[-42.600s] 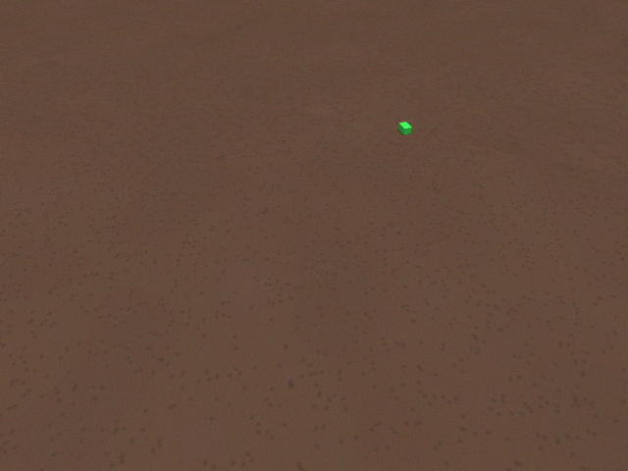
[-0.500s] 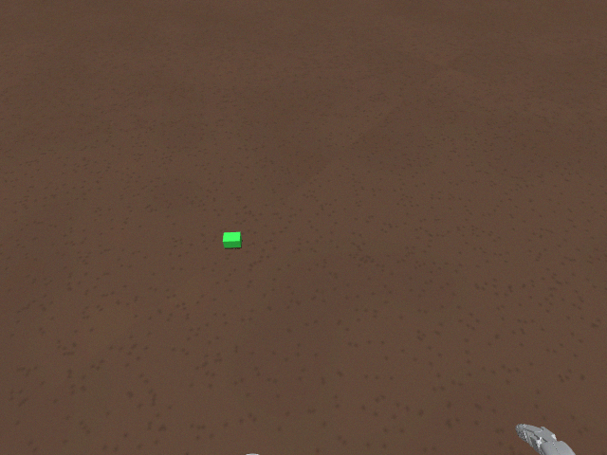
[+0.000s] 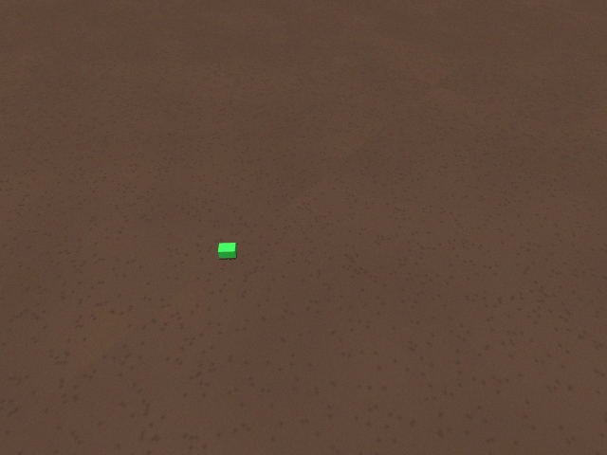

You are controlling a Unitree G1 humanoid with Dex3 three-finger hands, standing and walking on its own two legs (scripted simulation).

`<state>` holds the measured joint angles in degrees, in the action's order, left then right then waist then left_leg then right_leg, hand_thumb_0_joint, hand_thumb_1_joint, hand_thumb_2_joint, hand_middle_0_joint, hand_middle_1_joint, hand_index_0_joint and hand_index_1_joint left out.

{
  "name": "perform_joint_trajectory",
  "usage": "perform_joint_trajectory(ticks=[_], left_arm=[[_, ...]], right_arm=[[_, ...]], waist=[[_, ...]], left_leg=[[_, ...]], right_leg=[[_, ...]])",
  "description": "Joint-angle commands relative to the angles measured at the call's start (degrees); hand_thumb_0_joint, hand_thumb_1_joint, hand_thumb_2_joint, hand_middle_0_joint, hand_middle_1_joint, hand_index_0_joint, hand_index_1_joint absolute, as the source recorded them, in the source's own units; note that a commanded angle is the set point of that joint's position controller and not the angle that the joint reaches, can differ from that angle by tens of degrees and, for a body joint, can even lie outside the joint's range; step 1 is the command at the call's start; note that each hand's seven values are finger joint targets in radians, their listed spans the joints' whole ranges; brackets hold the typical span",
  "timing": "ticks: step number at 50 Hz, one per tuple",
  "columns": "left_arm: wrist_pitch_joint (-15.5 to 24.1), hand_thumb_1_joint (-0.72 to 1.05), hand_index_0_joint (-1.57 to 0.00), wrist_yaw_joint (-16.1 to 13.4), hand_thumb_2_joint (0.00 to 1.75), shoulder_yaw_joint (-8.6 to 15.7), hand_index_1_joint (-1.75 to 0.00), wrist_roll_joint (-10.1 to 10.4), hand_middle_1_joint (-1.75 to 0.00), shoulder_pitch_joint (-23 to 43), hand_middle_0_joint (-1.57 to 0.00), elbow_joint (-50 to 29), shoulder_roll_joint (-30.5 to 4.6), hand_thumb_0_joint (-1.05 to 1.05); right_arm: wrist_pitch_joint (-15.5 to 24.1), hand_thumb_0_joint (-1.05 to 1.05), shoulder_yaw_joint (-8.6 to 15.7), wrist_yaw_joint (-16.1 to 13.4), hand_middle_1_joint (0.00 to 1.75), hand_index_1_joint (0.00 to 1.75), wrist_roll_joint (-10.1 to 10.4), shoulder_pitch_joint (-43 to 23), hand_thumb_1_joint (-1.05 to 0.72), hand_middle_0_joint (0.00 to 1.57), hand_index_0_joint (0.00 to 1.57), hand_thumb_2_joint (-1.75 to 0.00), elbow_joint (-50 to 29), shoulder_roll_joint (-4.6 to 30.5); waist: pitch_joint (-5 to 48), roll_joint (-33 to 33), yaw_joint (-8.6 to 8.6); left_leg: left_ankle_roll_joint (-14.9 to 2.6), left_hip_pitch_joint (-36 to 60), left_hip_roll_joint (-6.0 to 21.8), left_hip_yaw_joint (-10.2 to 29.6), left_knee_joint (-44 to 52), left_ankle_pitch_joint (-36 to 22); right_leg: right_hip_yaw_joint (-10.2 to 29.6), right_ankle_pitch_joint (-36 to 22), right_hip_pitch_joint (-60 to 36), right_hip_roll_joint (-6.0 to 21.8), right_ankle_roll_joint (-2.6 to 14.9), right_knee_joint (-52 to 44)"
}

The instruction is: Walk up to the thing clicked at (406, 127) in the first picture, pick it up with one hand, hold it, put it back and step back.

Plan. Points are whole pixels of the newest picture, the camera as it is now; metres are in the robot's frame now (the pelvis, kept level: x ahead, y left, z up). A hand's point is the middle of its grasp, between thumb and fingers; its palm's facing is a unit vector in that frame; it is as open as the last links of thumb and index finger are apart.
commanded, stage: step back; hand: left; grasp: from above
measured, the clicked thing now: (227, 250) +1.07 +0.27 -0.74
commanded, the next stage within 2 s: stand in 0.46 s
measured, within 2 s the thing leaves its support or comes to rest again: neither
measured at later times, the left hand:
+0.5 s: hand out of the picture +0.13 +0.28 -0.15, palm faces +0.05 -0.94 -0.35, open 7.4 cm
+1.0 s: hand out of the picture +0.13 +0.27 -0.14, palm faces +0.01 -0.94 -0.35, open 7.4 cm
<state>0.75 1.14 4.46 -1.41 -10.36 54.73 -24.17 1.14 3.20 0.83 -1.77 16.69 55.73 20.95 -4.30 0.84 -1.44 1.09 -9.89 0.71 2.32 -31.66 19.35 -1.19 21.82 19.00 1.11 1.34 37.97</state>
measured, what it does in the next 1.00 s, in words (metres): steps on the spot: right foot, then left foot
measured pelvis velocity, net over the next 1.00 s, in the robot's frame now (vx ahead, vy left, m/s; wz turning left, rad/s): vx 0.05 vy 0.01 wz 0.03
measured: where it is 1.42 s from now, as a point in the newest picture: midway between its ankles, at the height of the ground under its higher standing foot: outside the picture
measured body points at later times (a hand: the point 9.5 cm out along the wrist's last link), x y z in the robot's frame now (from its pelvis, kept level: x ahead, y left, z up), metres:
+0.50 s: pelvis +0.05 +0.01 +0.00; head +0.07 +0.02 +0.45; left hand +0.13 +0.33 -0.13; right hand +0.13 -0.28 -0.13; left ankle +0.04 +0.14 -0.73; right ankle +0.05 -0.12 -0.73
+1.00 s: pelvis +0.05 +0.01 +0.02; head +0.06 +0.01 +0.47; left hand +0.13 +0.32 -0.11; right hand +0.16 -0.28 -0.11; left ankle +0.04 +0.14 -0.73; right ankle +0.05 -0.12 -0.73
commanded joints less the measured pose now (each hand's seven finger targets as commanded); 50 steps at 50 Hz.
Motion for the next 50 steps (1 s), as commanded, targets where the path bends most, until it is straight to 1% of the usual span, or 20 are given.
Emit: perform_joint_trajectory(ticks=[1,2,3,4,5,8,13,15,16,17,18,19,20,21,23,27,34,41,47,50], left_arm=[[2.0,0.9,-0.2,-1.4,0.9,2.9,-0.3,0.0,-0.3,-4.3,-0.2,-0.8,-9.2,0.0],[2.3,0.9,-0.2,-1.9,0.9,3.8,-0.3,-0.7,-0.3,-5.9,-0.2,-0.9,-12.7,0.0],[2.4,0.9,-0.2,-2.0,0.9,3.9,-0.3,-0.7,-0.3,-2.1,-0.2,-2.3,-15.5,0.0],[2.2,0.9,-0.2,-1.7,0.9,3.8,-0.3,-0.8,-0.3,2.9,-0.2,-3.8,-16.4,0.0],[2.1,0.9,-0.2,-1.5,0.9,3.6,-0.3,-1.0,-0.3,5.9,-0.2,-4.5,-15.1,0.0],[2.7,0.9,-0.2,-1.6,0.9,2.6,-0.3,-0.3,-0.3,5.6,-0.2,-3.5,-11.9,0.0],[2.4,0.9,-0.2,-1.5,0.9,2.3,-0.3,0.1,-0.3,6.5,-0.2,-3.1,-11.4,0.0],[1.7,0.9,-0.2,-1.4,0.9,1.7,-0.3,0.7,-0.3,7.4,-0.2,-3.0,-11.1,0.0],[1.4,0.9,-0.2,-1.5,0.9,1.0,-0.3,0.9,-0.3,7.2,-0.2,-3.2,-9.3,0.0],[1.2,0.9,-0.2,-1.5,0.9,0.5,-0.3,1.3,-0.3,6.8,-0.2,-3.4,-7.6,0.0],[0.9,0.9,-0.2,-1.5,0.9,0.2,-0.3,1.9,-0.3,6.4,-0.2,-2.8,-6.6,0.0],[0.5,0.9,-0.2,-1.7,0.9,0.5,-0.3,2.1,-0.3,6.8,-0.2,-1.5,-8.0,0.0],[0.7,0.9,-0.2,-1.7,0.9,0.4,-0.3,1.6,-0.3,6.1,-0.2,-0.7,-7.9,0.0],[1.1,0.9,-0.2,-1.8,0.9,0.3,-0.3,1.3,-0.3,5.5,-0.2,0.2,-7.9,0.0],[1.4,0.9,-0.2,-1.4,0.9,-0.7,-0.3,1.5,-0.3,5.5,-0.2,2.2,-7.3,0.0],[1.5,0.9,-0.2,-1.4,0.9,-1.7,-0.3,1.8,-0.3,6.4,-0.2,3.4,-6.8,0.0],[1.5,0.9,-0.2,-1.4,0.9,-2.2,-0.3,1.4,-0.3,7.8,-0.2,6.1,-7.6,0.0],[1.7,0.9,-0.2,-1.6,0.9,-2.4,-0.3,1.1,-0.3,7.9,-0.2,7.3,-7.7,0.0],[1.7,0.9,-0.2,-1.5,0.9,-2.3,-0.3,0.9,-0.3,8.7,-0.2,7.7,-8.3,0.0],[1.8,0.9,-0.2,-1.5,0.9,-2.2,-0.3,0.9,-0.3,8.7,-0.2,7.6,-8.5,0.0]], right_arm=[[0.4,0.0,1.1,-1.3,0.3,0.3,1.3,-6.2,-0.9,0.2,0.2,-0.9,-6.2,9.4],[0.4,0.0,0.3,-1.5,0.3,0.3,1.6,-5.2,-0.9,0.2,0.2,-0.9,-6.9,6.8],[-0.3,0.0,0.6,-2.2,0.3,0.3,1.2,-3.7,-0.9,0.2,0.2,-0.9,-6.1,7.6],[-0.8,0.0,2.1,-2.4,0.3,0.3,0.8,-1.8,-0.9,0.2,0.2,-0.9,-4.1,11.9],[-0.6,0.0,2.5,-2.2,0.3,0.3,0.8,-0.9,-0.9,0.2,0.2,-0.9,-3.1,12.9],[-0.3,0.0,1.6,-1.7,0.3,0.3,0.9,0.4,-0.9,0.2,0.2,-0.9,-0.9,11.0],[0.3,0.0,1.3,-1.6,0.3,0.3,0.5,-0.5,-0.9,0.2,0.2,-0.9,0.3,9.8],[0.8,0.0,1.4,-1.8,0.3,0.3,0.2,0.5,-0.9,0.2,0.2,-0.9,1.4,9.3],[1.0,0.0,1.8,-2.0,0.3,0.3,-0.2,-0.4,-0.9,0.2,0.2,-0.9,1.6,10.2],[1.2,0.0,2.3,-2.2,0.3,0.3,-0.4,-1.8,-0.9,0.2,0.2,-0.9,1.1,12.4],[1.3,0.0,2.3,-2.3,0.3,0.3,-0.3,-6.0,-0.9,0.2,0.2,-0.9,0.1,14.3],[1.1,0.0,2.3,-2.0,0.3,0.3,0.1,-9.6,-0.9,0.2,0.2,-0.9,-0.3,16.3],[0.9,0.0,1.8,-1.8,0.3,0.3,0.1,-11.5,-0.9,0.2,0.2,-0.9,0.0,15.2],[0.8,0.0,1.3,-1.6,0.3,0.3,0.4,-12.1,-0.9,0.2,0.2,-0.9,0.4,13.1],[1.3,0.0,0.2,-1.5,0.3,0.3,1.2,-9.6,-0.9,0.2,0.2,-0.9,0.9,10.9],[2.0,0.0,0.2,-1.5,0.3,0.3,1.4,-11.9,-0.9,0.2,0.2,-0.9,2.6,12.4],[1.5,0.0,-0.3,-1.6,0.3,0.3,1.7,-13.1,-0.9,0.2,0.2,-0.9,4.0,11.3],[1.0,0.0,-0.4,-1.3,0.3,0.3,1.6,-15.5,-0.9,0.2,0.2,-0.9,4.7,11.0],[0.7,0.0,-0.7,-0.8,0.3,0.3,1.3,-16.3,-0.9,0.2,0.2,-0.9,5.4,10.2],[0.9,0.0,-0.6,-0.8,0.3,0.3,1.3,-15.9,-0.9,0.2,0.2,-0.9,5.5,10.6]], waist=[[4.3,-3.6,5.71],[5.2,6.2,6.21],[5.3,7.5,4.75],[1.7,5.0,3.35],[-0.9,5.4,2.12],[0.0,5.3,1.91],[4.6,9.3,1.97],[5.9,7.8,0.53],[6.7,5.4,0.43],[7.6,-0.6,1.29],[6.9,-4.2,2.9],[5.2,-6.2,3.29],[4.5,-5.9,3.69],[5.9,-4.8,4.26],[8.5,-3.5,2.09],[8.6,-5.7,2.2],[8.3,-1.5,1.42],[7.2,-0.7,1.71],[3.7,-0.5,1.68],[5.5,-1.1,1.56]], left_leg=[[-5.02,-16.7,4.0,5.5,-2.7,-5.5],[-2.92,-21.8,-2.3,3.8,-13.2,2.3],[-2.01,-19.1,-3.0,3.7,-19.8,14.6],[-1.59,-13.9,-0.7,4.5,-23.7,16.3],[-1.56,-13.1,1.0,4.1,-23.5,14.8],[-1.84,-13.5,0.3,5.1,-19.4,8.5],[-0.93,-7.5,0.2,-2.5,-4.8,5.4],[-0.88,-0.9,-0.8,-3.9,6.0,-5.6],[-1.51,2.1,0.6,-0.7,7.6,-12.5],[-3.43,2.9,6.3,6.5,8.1,-19.9],[-6.34,-0.8,11.4,12.4,10.3,-18.1],[-9.35,-8.4,12.6,12.0,9.9,-12.0],[-8.82,-9.5,11.9,10.6,8.7,-12.7],[-6.47,-8.4,9.6,7.4,7.0,-15.6],[-3.35,-2.7,7.1,5.2,8.7,-17.1],[-2.93,2.7,7.3,4.1,8.5,-29.5],[-2.46,6.1,7.5,2.6,12.1,-30.0],[-1.98,6.3,7.2,1.9,14.3,-24.8],[-1.5,2.7,6.4,2.1,17.6,-12.9],[-1.69,3.4,6.6,2.0,17.6,-14.0]], right_leg=[[2.1,-10.3,-20.9,0.1,0.94,-12.2],[17.5,-7.6,-22.1,10.3,3.6,-17.5],[29.1,6.4,-13.0,21.0,9.13,-24.5],[31.6,15.2,-2.6,23.1,12.77,-25.6],[29.0,14.2,0.2,21.9,13.52,-25.3],[16.3,0.1,-3.4,14.1,8.17,-21.1],[9.3,-19.7,-6.8,13.1,7.89,-14.7],[6.6,-23.1,-5.1,11.2,5.67,-9.2],[5.7,-25.2,-3.4,9.9,3.59,-6.4],[3.6,-21.7,-1.6,6.9,1.21,-3.2],[1.4,-11.2,-2.2,2.8,-0.37,-2.7],[0.4,-1.2,-7.7,1.1,-0.32,-3.8],[1.0,-2.3,-10.3,1.6,-0.18,-7.0],[1.9,-8.6,-12.3,3.4,0.28,-9.6],[4.6,-18.3,-12.4,5.9,1.29,-10.6],[3.7,-26.5,-13.2,5.9,0.35,-12.8],[3.3,-28.0,-14.9,6.2,-0.36,-16.7],[3.7,-26.5,-15.2,7.1,-0.79,-20.2],[4.0,-15.1,-13.3,6.8,-0.85,-23.3],[4.1,-16.6,-14.1,7.1,-0.84,-23.0]])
